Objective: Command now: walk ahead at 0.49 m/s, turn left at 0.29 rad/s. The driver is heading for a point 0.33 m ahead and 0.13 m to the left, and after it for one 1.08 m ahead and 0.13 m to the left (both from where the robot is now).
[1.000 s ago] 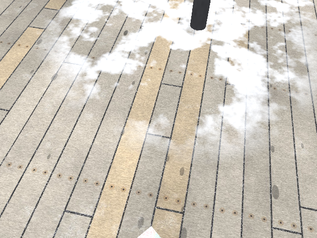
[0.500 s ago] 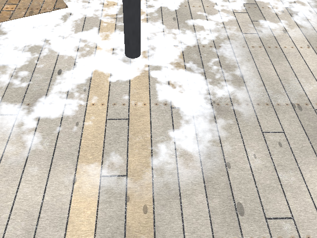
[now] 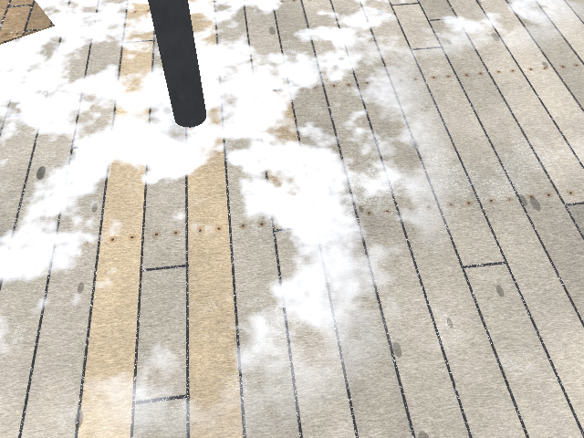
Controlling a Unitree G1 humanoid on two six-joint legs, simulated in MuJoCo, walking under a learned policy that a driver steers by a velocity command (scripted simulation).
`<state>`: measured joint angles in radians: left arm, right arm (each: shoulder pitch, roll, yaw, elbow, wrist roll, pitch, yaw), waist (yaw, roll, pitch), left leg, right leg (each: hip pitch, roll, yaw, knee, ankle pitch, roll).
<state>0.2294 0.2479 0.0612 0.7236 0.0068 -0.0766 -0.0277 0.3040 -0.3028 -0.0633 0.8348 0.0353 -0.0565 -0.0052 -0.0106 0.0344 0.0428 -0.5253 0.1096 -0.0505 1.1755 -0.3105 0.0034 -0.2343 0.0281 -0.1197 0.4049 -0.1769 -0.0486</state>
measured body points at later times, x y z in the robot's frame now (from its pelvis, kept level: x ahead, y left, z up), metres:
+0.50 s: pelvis +0.27 +0.08 -0.01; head +0.31 +0.11 +0.44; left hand +0.34 +0.39 -0.12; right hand +0.45 -0.16 -0.11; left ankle +0.31 +0.16 -0.74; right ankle +0.26 -0.10 -0.65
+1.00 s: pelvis +0.58 +0.09 -0.01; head +0.62 +0.10 +0.43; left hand +0.69 +0.38 -0.11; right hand +0.71 -0.17 -0.13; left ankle +0.41 +0.20 -0.64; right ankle +0.66 +0.03 -0.74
